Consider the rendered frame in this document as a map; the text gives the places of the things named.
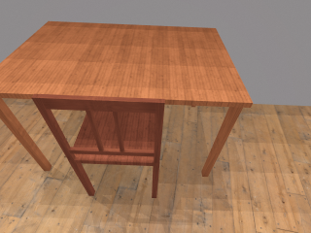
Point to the chair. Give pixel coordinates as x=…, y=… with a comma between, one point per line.
x=115, y=131

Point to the table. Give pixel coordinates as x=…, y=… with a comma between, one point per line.
x=187, y=66

